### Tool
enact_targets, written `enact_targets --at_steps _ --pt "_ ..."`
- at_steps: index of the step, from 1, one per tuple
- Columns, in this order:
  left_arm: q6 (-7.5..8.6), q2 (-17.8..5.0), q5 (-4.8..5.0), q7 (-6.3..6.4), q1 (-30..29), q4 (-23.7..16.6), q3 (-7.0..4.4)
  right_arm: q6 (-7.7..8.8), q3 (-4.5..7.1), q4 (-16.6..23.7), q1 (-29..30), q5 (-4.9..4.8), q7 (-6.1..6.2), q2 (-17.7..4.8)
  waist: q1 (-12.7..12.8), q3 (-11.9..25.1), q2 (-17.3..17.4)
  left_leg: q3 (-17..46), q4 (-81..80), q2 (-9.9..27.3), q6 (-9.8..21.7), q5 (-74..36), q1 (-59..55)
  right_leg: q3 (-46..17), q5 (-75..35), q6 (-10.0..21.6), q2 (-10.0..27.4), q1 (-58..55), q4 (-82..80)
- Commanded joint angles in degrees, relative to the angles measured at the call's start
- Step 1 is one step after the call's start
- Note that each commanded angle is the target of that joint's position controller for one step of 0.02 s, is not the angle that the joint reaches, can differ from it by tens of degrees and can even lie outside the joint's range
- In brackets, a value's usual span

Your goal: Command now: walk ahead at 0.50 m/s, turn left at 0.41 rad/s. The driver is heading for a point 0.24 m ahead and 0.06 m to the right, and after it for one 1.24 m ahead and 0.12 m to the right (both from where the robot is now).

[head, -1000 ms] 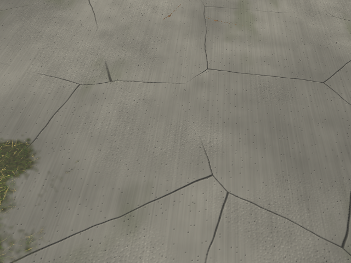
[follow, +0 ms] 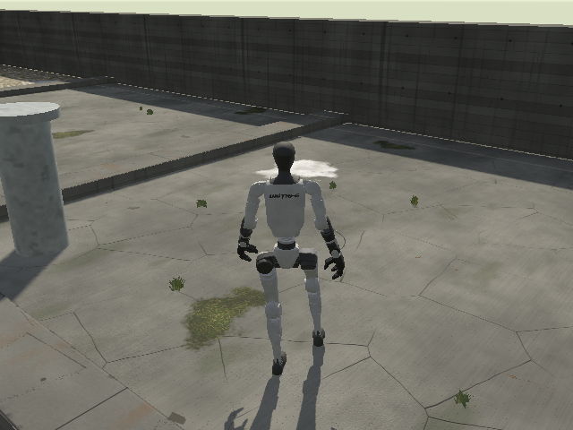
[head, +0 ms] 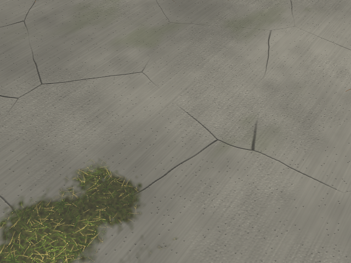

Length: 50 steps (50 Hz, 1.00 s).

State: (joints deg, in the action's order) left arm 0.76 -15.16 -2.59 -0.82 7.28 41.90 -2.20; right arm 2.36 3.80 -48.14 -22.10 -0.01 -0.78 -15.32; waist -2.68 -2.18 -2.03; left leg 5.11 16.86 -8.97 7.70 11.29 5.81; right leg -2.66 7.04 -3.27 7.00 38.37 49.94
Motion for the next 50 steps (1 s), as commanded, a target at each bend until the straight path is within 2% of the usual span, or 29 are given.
enact_targets --at_steps 1,5,7,9,10,11,12,13,14,15,16,17,18,21,23,25,28,33,35,37,38,39,40,41,42,43,45,47,50 --pt "0.76 -3.68 0.24 -0.35 -4.31 -4.07 -0.68 1.14 1.72 2.45 -2.70 -0.07 0.39 -7.88 -0.70 -0.10 5.25 11.49 -5.65 14.86 5.71 -14.96 -2.55 2.14 -6.66 0.21 -1.66 1.91 -6.45" --pt "1.44 -3.44 0.76 -1.05 -10.37 -5.94 -0.20 1.80 1.11 0.88 -6.29 0.72 0.95 -7.62 -3.21 -1.58 5.62 9.44 -4.77 16.96 4.41 -22.82 -8.38 4.42 -7.66 3.13 -2.91 1.18 -13.05" --pt "1.72 -4.13 1.01 -1.35 -10.78 -6.47 -0.32 1.90 1.14 0.39 -6.32 1.30 1.39 -8.44 -2.63 -2.27 6.21 8.60 -4.13 18.79 3.65 -26.12 -11.06 4.67 -4.73 5.39 -3.74 -0.45 -15.75" --pt "1.94 -4.99 1.20 -1.25 -6.17 -5.13 -0.75 2.04 1.07 0.31 -4.01 1.57 1.80 -9.13 0.25 -1.35 6.65 5.63 -0.62 19.09 1.84 -38.11 -11.10 5.68 -0.14 7.89 -6.23 -8.47 -18.66" --pt "2.01 -5.88 1.35 -0.82 -1.39 -3.50 -1.27 2.08 1.11 0.10 -3.45 1.77 1.89 -9.74 2.25 1.25 6.83 4.07 4.72 18.67 1.03 -47.76 -11.38 6.69 2.38 9.07 -8.64 -14.89 -19.06" --pt "2.30 -6.67 1.27 -0.22 6.77 -0.76 -1.87 1.93 1.08 -0.11 -2.70 1.89 1.79 -10.05 6.10 5.44 5.23 1.39 14.94 16.91 0.10 -52.95 -10.67 7.81 2.09 10.54 -10.88 -23.97 -21.93" --pt "2.75 -8.63 0.53 0.40 15.78 1.43 -2.62 2.10 0.61 0.42 -2.55 1.75 1.81 -9.12 9.98 10.67 3.40 -0.50 28.20 15.23 -0.88 -43.66 -2.65 1.76 3.03 13.07 -5.82 -37.27 -22.58" --pt "2.82 -15.62 -0.50 0.73 21.80 1.79 -4.50 2.37 -0.36 2.53 -6.99 -0.15 1.32 -5.00 8.94 18.00 -9.07 -5.49 51.44 6.47 -4.42 -16.96 15.85 -25.83 7.94 21.18 9.90 -52.98 -24.88" --pt "2.03 -13.22 1.72 -0.20 18.16 2.53 -4.11 2.66 -0.07 2.62 -6.11 1.64 1.17 -6.84 6.38 16.96 -10.26 -2.52 58.63 2.36 -4.42 15.47 26.75 -42.75 5.38 23.35 13.13 -53.34 -33.54" --pt "1.73 -10.86 2.70 -0.58 12.66 1.54 -3.64 2.70 -0.08 3.50 -1.77 2.49 0.98 -7.58 4.51 8.30 -4.01 0.24 59.84 6.72 -4.23 11.36 30.63 -35.37 9.60 22.59 11.68 -45.94 -33.81" --pt "1.72 -8.32 2.48 -0.74 9.91 1.01 -3.11 3.09 -0.43 4.29 2.24 2.40 0.58 -7.50 4.45 4.10 0.59 -0.32 56.97 9.10 -4.40 7.55 30.46 -28.54 6.46 21.49 9.43 -39.27 -34.99" --pt "1.82 -7.16 2.16 -0.59 9.22 1.32 -2.71 3.00 -0.60 4.97 3.92 2.35 0.29 -6.77 3.35 1.38 1.62 -0.66 53.39 10.78 -4.66 6.37 29.39 -23.98 2.10 20.02 6.63 -34.49 -36.18" --pt "2.04 -6.53 2.29 -0.43 9.25 2.09 -2.43 2.30 -0.78 5.48 3.95 2.83 0.17 -6.43 1.97 0.49 0.94 -0.82 50.25 11.91 -5.46 6.00 27.52 -20.64 -2.02 18.67 4.16 -31.18 -37.06" --pt "2.97 -7.67 2.75 -0.29 11.50 3.29 -2.80 0.51 -1.43 5.74 3.84 3.12 -0.11 -4.95 1.17 1.83 -0.84 -2.64 45.36 12.49 -7.94 5.32 25.92 -16.03 -9.67 18.93 1.22 -28.50 -38.39" --pt "2.92 -8.51 2.83 -0.05 13.11 3.81 -3.12 0.15 -1.71 7.27 8.20 2.99 -0.17 -4.53 1.93 0.56 -0.65 -3.65 40.63 13.02 -9.47 1.96 28.49 -14.89 -8.99 18.90 0.05 -27.52 -39.88" --pt "2.74 -8.55 2.95 0.07 15.36 4.38 -3.25 0.10 -1.93 9.13 13.95 2.83 -0.22 -4.31 3.58 -0.69 -0.66 -4.29 34.32 13.17 -10.61 -3.04 30.70 -14.57 -9.60 17.82 -1.08 -28.02 -40.40" --pt "2.49 -8.72 2.97 0.27 18.62 5.13 -3.54 0.30 -2.39 10.82 19.78 2.39 -0.53 -3.60 6.00 0.00 -1.24 -4.44 26.66 12.11 -11.03 -9.49 30.81 -14.38 -13.13 15.58 -2.31 -31.06 -38.24" --pt "2.00 -9.17 1.89 1.09 22.06 5.39 -3.79 1.15 -2.92 13.61 26.92 1.72 -0.59 -3.88 8.35 0.36 -1.89 -4.11 18.82 9.62 -10.02 -9.03 30.02 -18.03 -20.79 15.09 -0.91 -37.20 -32.69" --pt "1.92 -9.99 1.66 1.56 19.86 4.57 -4.05 1.62 -2.63 13.41 24.60 1.57 -0.37 -5.09 6.32 0.76 -2.52 -3.06 14.74 8.81 -8.76 -6.22 24.12 -19.98 -22.06 13.73 -0.16 -36.74 -30.13" --pt "2.28 -10.50 1.77 1.40 17.06 4.10 -4.03 2.27 -1.76 10.19 14.90 1.63 0.42 -6.92 1.93 4.41 -2.02 -4.62 10.39 6.61 -6.40 -3.76 9.70 -18.52 -29.33 11.57 -1.68 -34.16 -22.54" --pt "2.76 -9.37 2.32 0.92 17.23 4.33 -3.62 3.03 -0.95 8.50 8.01 2.28 1.16 -8.91 -1.37 8.74 1.06 -2.17 8.16 9.93 -4.25 -4.31 -1.33 -15.34 -27.32 10.16 -4.84 -30.72 -12.37" --pt "3.39 -5.33 2.60 0.70 18.21 2.83 -2.38 3.30 -0.07 8.16 -1.40 3.44 2.17 -12.71 -4.34 17.39 7.39 12.25 7.11 23.76 -0.99 6.78 -13.68 -10.47 -10.11 9.16 -7.68 -24.21 2.84" --pt "3.06 -2.91 3.66 0.60 26.11 2.34 -2.04 2.23 1.27 7.26 -0.49 3.42 2.10 -16.96 0.49 20.09 20.62 38.22 0.17 34.08 6.38 9.95 -21.78 -4.25 24.14 7.40 -16.34 -8.28 15.68" --pt "2.20 -7.21 1.45 1.17 23.82 4.55 -2.38 1.60 0.67 7.47 2.59 2.09 1.54 -11.40 1.18 12.25 9.45 37.88 -0.69 32.21 5.98 15.86 -15.27 -5.05 20.84 7.98 -11.05 -2.97 19.74" --pt "2.22 -7.15 0.90 0.54 18.27 3.93 -2.44 1.66 -0.27 7.61 5.42 1.48 1.12 -7.31 0.90 6.02 4.34 29.24 -1.53 28.75 5.14 12.08 -8.46 -5.18 15.79 7.79 -10.02 -3.53 18.78" --pt "2.36 -6.07 0.79 0.11 15.07 2.95 -2.13 1.80 -0.70 6.95 6.85 1.68 0.79 -5.72 1.60 3.16 3.44 22.59 -2.52 25.69 4.41 4.20 -4.24 -4.66 13.43 7.40 -8.77 -4.07 16.70" --pt "1.73 -5.43 -0.11 -0.69 13.57 2.27 -1.83 2.36 -0.99 5.10 6.27 1.18 0.66 -5.11 3.41 2.16 7.69 14.93 -3.52 21.08 3.46 -7.19 -0.52 -2.37 12.54 6.25 -6.45 -6.23 12.76" --pt "1.31 -4.83 -0.55 -0.95 12.70 1.93 -1.47 3.08 -0.84 3.56 3.99 0.41 0.13 -5.41 3.91 3.27 8.29 12.89 -3.63 19.72 4.66 -15.77 -0.44 -0.09 12.24 4.97 -5.96 -6.94 10.20" --pt "1.29 -3.47 -0.41 -1.23 5.99 -0.39 -0.50 2.82 -0.15 1.81 1.41 0.04 0.33 -6.87 3.19 1.20 7.57 11.20 -6.23 18.72 6.16 -14.58 1.55 1.95 8.99 2.77 -4.49 -4.53 3.02"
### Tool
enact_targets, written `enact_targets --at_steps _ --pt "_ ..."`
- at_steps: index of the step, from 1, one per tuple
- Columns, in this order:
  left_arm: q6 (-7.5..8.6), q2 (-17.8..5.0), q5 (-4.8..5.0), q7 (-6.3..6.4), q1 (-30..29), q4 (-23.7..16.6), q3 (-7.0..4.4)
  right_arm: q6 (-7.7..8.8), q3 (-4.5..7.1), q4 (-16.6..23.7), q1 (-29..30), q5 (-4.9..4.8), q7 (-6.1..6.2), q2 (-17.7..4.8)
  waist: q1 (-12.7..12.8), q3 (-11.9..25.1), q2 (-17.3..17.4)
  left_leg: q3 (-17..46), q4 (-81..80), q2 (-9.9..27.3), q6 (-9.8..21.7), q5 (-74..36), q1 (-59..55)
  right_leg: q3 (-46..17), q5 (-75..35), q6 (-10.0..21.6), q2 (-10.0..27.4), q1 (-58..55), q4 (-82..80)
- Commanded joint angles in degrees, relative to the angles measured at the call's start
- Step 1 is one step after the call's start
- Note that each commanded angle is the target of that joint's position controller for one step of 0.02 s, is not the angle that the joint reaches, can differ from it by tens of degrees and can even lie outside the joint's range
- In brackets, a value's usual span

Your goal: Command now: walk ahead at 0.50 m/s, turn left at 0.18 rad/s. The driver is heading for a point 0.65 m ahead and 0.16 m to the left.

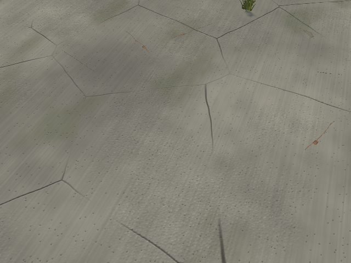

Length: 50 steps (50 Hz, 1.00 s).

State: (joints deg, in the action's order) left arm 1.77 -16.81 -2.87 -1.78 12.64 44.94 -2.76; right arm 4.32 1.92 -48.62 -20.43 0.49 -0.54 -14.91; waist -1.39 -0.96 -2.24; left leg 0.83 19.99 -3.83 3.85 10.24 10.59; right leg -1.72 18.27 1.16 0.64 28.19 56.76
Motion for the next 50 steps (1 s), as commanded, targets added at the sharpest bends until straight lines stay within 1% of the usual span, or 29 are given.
enact_targets --at_steps 1,4,7,9,11,12,13,14,15,16,17,18,19,23,27,32,33,35,36,37,38,39,40,41,42,43,45,47,50 --pt "0.35 -1.42 0.03 -0.32 -2.39 -4.40 0.46 0.60 1.90 1.79 -1.02 -0.43 0.18 -7.40 1.32 -0.97 7.69 14.82 -10.07 12.88 9.86 -12.08 -2.20 1.45 -4.35 -2.27 2.10 5.61 -7.41" --pt "0.66 -0.90 0.74 -0.40 -9.09 -6.41 1.34 0.21 2.44 0.61 -3.51 -0.28 0.10 -8.02 -0.49 -1.64 7.62 13.75 -10.06 11.63 8.69 -11.60 -0.58 2.44 -10.46 -3.07 1.29 2.26 -16.64" --pt "1.09 -1.75 1.37 0.16 -12.34 -7.63 1.42 -0.01 2.92 -0.17 -5.62 -0.03 -0.07 -8.91 -1.43 -0.80 7.40 14.87 -7.09 12.21 7.66 -14.86 -1.21 2.50 -12.38 -2.85 0.01 -1.98 -21.14" --pt "1.51 -2.80 1.53 0.69 -11.52 -7.91 1.10 -0.24 3.33 -0.05 -5.18 0.14 0.05 -9.74 -0.40 -0.38 7.64 16.87 -4.16 12.90 6.54 -14.99 -1.24 1.80 -10.34 -2.04 -0.55 -6.25 -24.11" --pt "2.31 -4.17 1.26 1.53 -4.37 -5.79 0.35 -0.39 3.59 0.28 -3.74 -0.07 0.21 -10.09 3.33 1.63 5.79 16.77 3.31 10.74 4.56 -15.75 1.54 1.89 -9.48 -0.60 -1.57 -17.92 -30.39" --pt "3.12 -7.13 0.35 2.34 2.27 -4.31 -0.67 -0.10 3.25 0.85 -3.33 -0.47 0.06 -8.45 6.14 5.84 1.76 13.98 13.91 6.89 3.03 -13.10 5.60 -3.15 -6.57 1.27 3.47 -27.95 -32.83" --pt "3.25 -12.35 -0.96 3.18 10.30 -4.27 -1.89 0.19 2.12 3.39 -3.58 -1.73 0.06 -3.63 9.08 14.19 -7.37 6.98 30.72 1.54 0.88 2.85 15.46 -19.30 6.53 4.70 18.59 -41.27 -36.72" --pt "2.05 -14.65 -0.19 3.14 9.80 -3.59 -2.78 -0.47 2.25 4.44 -6.95 -1.28 0.35 -4.20 6.33 13.82 -14.67 2.45 39.89 -2.12 0.57 21.80 26.32 -37.38 13.59 9.05 25.78 -40.81 -43.49" --pt "1.63 -9.03 0.52 2.91 6.25 -4.19 -1.68 -1.60 2.88 2.60 -6.22 0.29 0.54 -6.84 4.31 6.91 -6.00 4.44 45.28 2.65 1.25 18.16 28.06 -34.16 18.47 9.35 23.52 -34.24 -43.74" --pt "1.85 -4.97 1.07 2.62 2.83 -4.65 -0.73 -1.89 2.91 2.32 -3.73 0.68 -0.14 -6.09 3.26 1.84 -2.18 4.44 45.15 4.28 1.03 13.46 27.56 -26.27 13.12 8.45 20.34 -28.50 -44.69" --pt "2.19 -3.16 1.04 2.46 1.14 -4.60 -0.26 -2.20 2.80 2.33 -2.52 0.71 -0.60 -4.84 2.26 -0.06 -2.34 3.88 43.84 5.73 0.50 10.61 26.02 -19.11 4.61 7.34 17.75 -25.05 -45.92" --pt "2.62 -2.35 1.11 2.57 1.29 -4.05 -0.02 -2.74 2.92 2.46 -1.65 1.24 -1.02 -4.69 1.70 -0.93 -3.88 3.20 43.16 6.63 -0.05 9.35 25.21 -14.10 -1.64 6.69 15.96 -23.29 -46.53" --pt "3.10 -2.16 1.23 2.56 1.65 -3.49 -0.03 -3.28 2.85 2.45 -1.40 1.56 -1.42 -4.29 1.25 -0.93 -4.49 2.68 43.48 6.87 -0.57 7.75 24.58 -10.22 -7.08 6.34 14.53 -22.52 -46.91" --pt "4.39 -3.02 1.94 2.29 5.22 -1.17 -0.68 -4.18 2.57 5.10 4.86 1.56 -2.62 -3.20 1.19 -0.53 -2.87 2.02 43.06 7.62 -1.72 1.49 29.25 -2.19 -20.78 7.26 14.56 -24.81 -47.69" --pt "4.16 -2.90 1.74 2.17 7.34 0.79 -0.80 -4.12 1.72 8.04 12.91 1.43 -3.60 -2.14 2.23 -2.46 -2.54 -0.24 33.21 7.81 -2.39 -6.10 30.45 5.28 -25.28 6.91 13.03 -25.18 -48.05" --pt "3.66 -5.39 1.71 2.58 10.72 3.10 -1.50 -3.92 0.74 11.52 21.71 1.63 -4.54 -2.00 4.14 -4.57 -2.26 -5.70 19.47 6.85 0.28 -7.05 24.97 10.72 -29.55 5.67 14.28 -27.97 -46.87" --pt "3.32 -5.79 1.70 2.71 11.50 3.64 -1.59 -3.95 0.78 11.94 22.35 1.79 -4.46 -2.30 4.21 -4.56 -2.20 -6.68 17.96 6.14 1.19 -5.13 24.15 11.62 -33.01 5.38 14.68 -29.78 -45.35" --pt "2.58 -7.27 1.65 3.06 12.07 4.44 -1.83 -4.02 1.12 11.99 21.10 2.11 -3.92 -3.07 3.09 -2.76 -3.15 -9.05 15.93 2.96 3.45 0.63 19.36 14.01 -49.61 4.65 14.99 -32.71 -38.61" --pt "2.07 -8.28 1.59 3.24 12.29 4.78 -2.02 -3.93 1.53 11.29 18.07 2.25 -3.53 -3.83 1.60 -0.48 -3.77 -9.85 15.20 0.75 4.83 3.75 15.11 14.92 -57.75 4.46 15.08 -33.64 -32.27" --pt "1.52 -8.98 1.66 3.34 12.31 4.83 -2.11 -3.52 2.25 9.61 11.96 2.40 -3.04 -5.02 -1.02 3.32 -3.47 -9.70 13.13 -1.47 6.45 5.02 7.65 15.63 -59.85 4.23 14.94 -32.41 -22.66" --pt "1.20 -8.90 1.66 3.31 11.60 4.14 -1.96 -3.07 3.49 6.33 1.99 2.92 -2.20 -7.22 -5.55 8.88 -0.67 -6.85 9.23 -1.52 8.60 3.70 -6.25 16.62 -51.38 2.71 13.72 -25.05 -8.62" --pt "1.46 -4.12 2.35 2.56 13.18 0.83 -0.76 -3.20 5.39 5.80 -3.02 3.17 -1.16 -13.68 -5.78 15.92 9.66 15.61 7.14 14.03 14.10 13.75 -25.01 16.71 -19.32 -0.15 9.15 -4.32 11.23" --pt "1.98 -4.55 1.84 1.94 9.83 -2.73 -1.10 -3.75 6.10 7.42 -1.79 1.04 -0.78 -17.18 -4.40 19.74 13.76 43.09 -1.81 24.76 19.82 7.62 -30.46 7.59 13.55 -2.41 -1.24 10.45 24.94" --pt "2.28 -6.61 1.46 1.74 2.73 -4.19 -1.51 -4.23 5.88 6.52 -1.99 0.26 -0.24 -15.75 -5.99 13.18 5.87 34.96 -2.95 22.39 18.33 0.93 -27.17 0.68 8.08 -1.86 1.98 16.10 25.10" --pt "2.94 -5.01 2.15 1.59 2.50 -4.31 -0.82 -4.06 5.16 5.67 0.62 -0.04 0.23 -12.98 -3.40 6.23 4.30 27.19 -3.27 20.82 16.76 -5.50 -19.08 0.77 2.96 -1.43 4.42 15.34 20.50" --pt "3.02 -4.57 1.96 1.67 3.86 -3.23 -0.76 -3.67 4.42 5.65 3.17 -0.03 0.40 -10.36 -0.43 2.36 2.11 21.85 -4.09 17.33 14.07 -11.75 -11.77 0.68 1.23 -1.34 6.18 11.44 14.64" --pt "1.05 -4.15 0.37 1.62 7.29 -1.89 -0.71 -2.72 3.35 6.35 7.19 -0.32 0.46 -7.58 3.45 1.21 2.97 15.26 -5.10 13.28 12.24 -22.65 -3.68 0.62 0.93 -2.46 6.97 4.19 10.08" --pt "-0.44 -3.14 0.39 1.43 8.58 -1.36 -0.70 -1.46 3.13 5.70 6.18 -0.49 0.02 -7.57 4.53 2.03 2.79 11.18 -4.33 12.11 12.10 -38.44 -1.26 1.96 0.00 -3.44 5.84 1.70 7.80" --pt "-1.00 -2.02 0.80 1.40 5.13 -2.11 -0.47 -1.18 3.05 4.16 3.29 -0.23 0.00 -8.13 3.52 1.90 4.22 7.41 -3.76 10.27 9.71 -46.36 -0.93 3.15 -5.75 -3.59 4.77 2.44 1.94"
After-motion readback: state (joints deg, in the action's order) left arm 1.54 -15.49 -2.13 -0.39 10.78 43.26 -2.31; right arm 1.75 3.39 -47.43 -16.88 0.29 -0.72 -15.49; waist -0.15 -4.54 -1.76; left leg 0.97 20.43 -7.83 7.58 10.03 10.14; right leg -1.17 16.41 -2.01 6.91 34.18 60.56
